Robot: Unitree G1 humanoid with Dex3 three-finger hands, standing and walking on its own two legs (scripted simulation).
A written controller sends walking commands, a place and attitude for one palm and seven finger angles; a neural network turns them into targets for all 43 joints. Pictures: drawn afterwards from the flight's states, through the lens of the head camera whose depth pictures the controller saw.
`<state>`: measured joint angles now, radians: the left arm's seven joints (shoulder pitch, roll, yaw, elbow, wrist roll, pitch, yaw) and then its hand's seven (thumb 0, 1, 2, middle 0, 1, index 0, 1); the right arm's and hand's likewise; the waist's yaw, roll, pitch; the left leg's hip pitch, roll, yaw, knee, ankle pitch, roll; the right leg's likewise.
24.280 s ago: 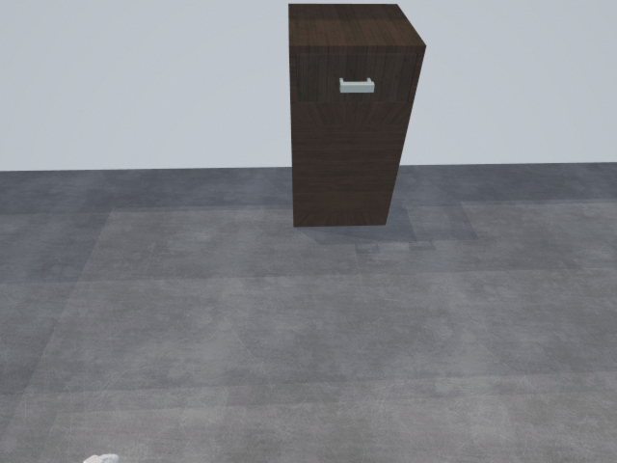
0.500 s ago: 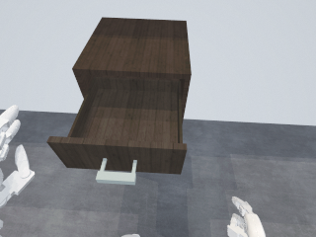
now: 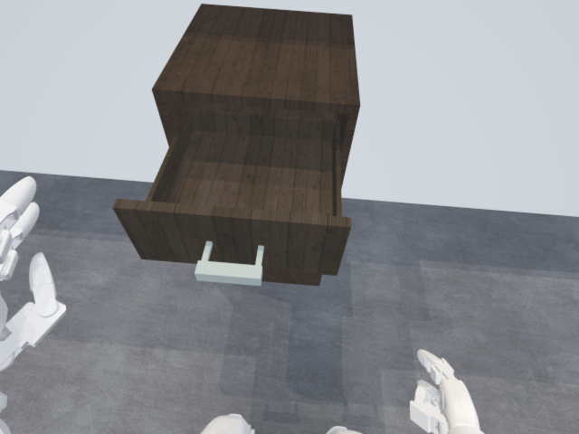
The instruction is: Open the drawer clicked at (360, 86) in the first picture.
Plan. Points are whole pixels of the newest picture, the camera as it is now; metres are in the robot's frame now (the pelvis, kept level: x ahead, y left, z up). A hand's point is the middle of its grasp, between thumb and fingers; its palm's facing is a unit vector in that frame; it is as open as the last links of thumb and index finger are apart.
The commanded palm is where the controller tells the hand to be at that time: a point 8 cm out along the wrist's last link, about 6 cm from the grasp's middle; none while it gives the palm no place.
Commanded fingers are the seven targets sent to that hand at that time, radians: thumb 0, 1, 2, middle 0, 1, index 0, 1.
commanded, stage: step back with the hand held close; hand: left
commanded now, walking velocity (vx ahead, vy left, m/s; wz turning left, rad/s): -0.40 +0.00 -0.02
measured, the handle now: (231, 261) +0.39 +0.12 -0.05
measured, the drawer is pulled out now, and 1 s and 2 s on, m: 0.30 0.30 0.30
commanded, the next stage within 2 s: stop stepping back and stand still in 0.06 s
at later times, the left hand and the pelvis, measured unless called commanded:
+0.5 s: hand (9, 412) +0.12 +0.22 +0.18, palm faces +0.31 -0.85 -0.43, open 7.4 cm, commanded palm +0.05 +0.27 +0.19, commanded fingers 0.00 0.90 0.90 -0.20 -0.30 -0.20 -0.30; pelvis -0.09 +0.00 +0.01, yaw -2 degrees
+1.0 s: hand out of the picture +0.10 +0.23 +0.14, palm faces +0.28 -0.84 -0.47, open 7.4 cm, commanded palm none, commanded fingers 0.00 0.90 0.90 -0.20 -0.30 -0.20 -0.30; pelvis -0.10 +0.00 +0.01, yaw -2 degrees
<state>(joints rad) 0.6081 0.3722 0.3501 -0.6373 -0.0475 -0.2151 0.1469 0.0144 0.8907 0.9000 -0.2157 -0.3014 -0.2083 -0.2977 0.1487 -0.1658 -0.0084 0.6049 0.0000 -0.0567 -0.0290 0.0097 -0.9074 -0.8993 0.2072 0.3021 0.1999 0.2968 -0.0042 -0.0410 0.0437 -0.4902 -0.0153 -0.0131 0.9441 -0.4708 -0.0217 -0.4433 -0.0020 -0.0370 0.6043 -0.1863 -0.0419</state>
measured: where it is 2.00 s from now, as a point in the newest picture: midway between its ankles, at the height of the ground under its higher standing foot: outside the picture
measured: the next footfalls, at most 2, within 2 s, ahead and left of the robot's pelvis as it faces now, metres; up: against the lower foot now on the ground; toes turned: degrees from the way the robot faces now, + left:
left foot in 0.12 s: -0.03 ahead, +0.10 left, +0.00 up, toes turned -2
right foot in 0.40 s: -0.08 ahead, -0.12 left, +0.00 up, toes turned -4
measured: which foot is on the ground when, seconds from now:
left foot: up 0.00-0.10, down 0.12-1.00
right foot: down 0.00-0.12, up 0.14-0.38, down 0.40-1.00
